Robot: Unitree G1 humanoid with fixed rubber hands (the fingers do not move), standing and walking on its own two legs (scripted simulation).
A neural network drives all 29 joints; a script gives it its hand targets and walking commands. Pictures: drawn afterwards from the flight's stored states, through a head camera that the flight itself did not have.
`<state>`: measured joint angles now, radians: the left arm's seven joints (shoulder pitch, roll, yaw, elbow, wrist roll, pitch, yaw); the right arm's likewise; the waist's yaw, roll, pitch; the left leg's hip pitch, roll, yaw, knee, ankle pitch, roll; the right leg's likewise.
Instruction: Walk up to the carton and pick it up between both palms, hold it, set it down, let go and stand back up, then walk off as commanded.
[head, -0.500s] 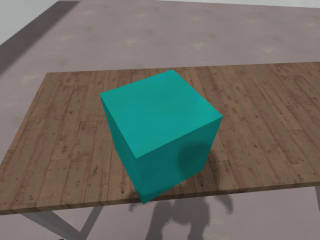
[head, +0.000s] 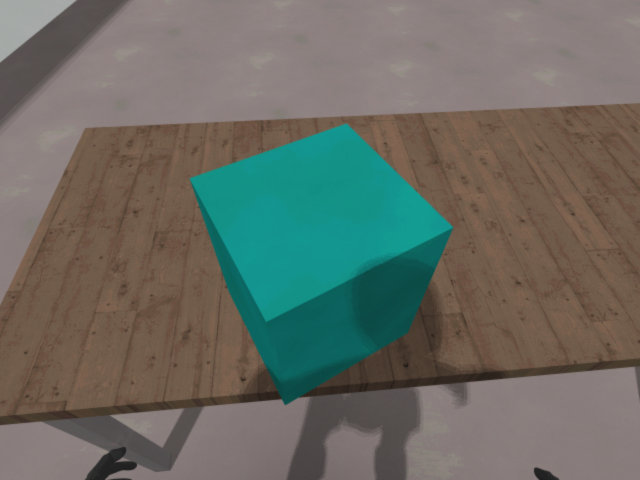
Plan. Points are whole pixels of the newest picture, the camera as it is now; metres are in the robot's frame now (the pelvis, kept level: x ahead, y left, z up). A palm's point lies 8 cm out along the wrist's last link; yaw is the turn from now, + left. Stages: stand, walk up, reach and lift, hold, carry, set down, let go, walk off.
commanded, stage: walk up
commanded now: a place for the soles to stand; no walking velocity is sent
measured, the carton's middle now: (315, 267) +0.36 +0.02 +0.05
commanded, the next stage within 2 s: none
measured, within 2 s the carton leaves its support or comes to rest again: neither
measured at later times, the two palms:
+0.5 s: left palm out of the picture +0.06 +0.32 -0.15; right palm out of the picture +0.07 -0.29 -0.14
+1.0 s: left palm out of the picture +0.03 +0.31 -0.12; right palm out of the picture +0.12 -0.29 -0.13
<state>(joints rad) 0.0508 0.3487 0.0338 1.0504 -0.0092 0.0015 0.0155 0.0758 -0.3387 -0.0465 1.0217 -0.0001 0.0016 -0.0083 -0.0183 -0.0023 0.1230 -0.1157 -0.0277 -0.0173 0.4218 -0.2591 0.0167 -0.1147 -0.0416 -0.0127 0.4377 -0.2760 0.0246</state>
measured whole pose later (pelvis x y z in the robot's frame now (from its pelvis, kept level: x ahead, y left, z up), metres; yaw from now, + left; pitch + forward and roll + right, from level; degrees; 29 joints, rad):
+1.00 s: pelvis -0.05 -0.01 -0.03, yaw +8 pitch -5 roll +0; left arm 0.06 0.37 0.04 0.94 0.01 0.00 0.00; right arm 0.08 -0.36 -0.04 0.91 0.00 -0.02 -0.02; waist 0.00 0.01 0.16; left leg -0.26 -0.06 -0.08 0.73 -0.37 0.01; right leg -0.23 0.01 0.01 0.72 -0.40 -0.01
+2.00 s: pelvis -0.07 -0.03 +0.00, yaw +11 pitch -4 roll -1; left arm 0.09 0.35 0.05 1.07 0.01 0.00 -0.02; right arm 0.14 -0.35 -0.02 1.03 -0.02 -0.02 0.00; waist 0.01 0.01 0.10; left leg -0.22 -0.04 -0.16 0.47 -0.19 -0.02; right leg -0.15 0.02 -0.06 0.44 -0.23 -0.03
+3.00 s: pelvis -0.02 -0.05 +0.00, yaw +10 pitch -4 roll +1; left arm 0.34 0.16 0.05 0.15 -0.01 0.28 0.09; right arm 0.27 -0.34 -0.01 0.52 0.11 -0.09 0.14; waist 0.02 -0.01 -0.01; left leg -0.08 0.04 -0.02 0.34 -0.20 -0.06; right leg -0.05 0.04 -0.04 0.38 -0.27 -0.06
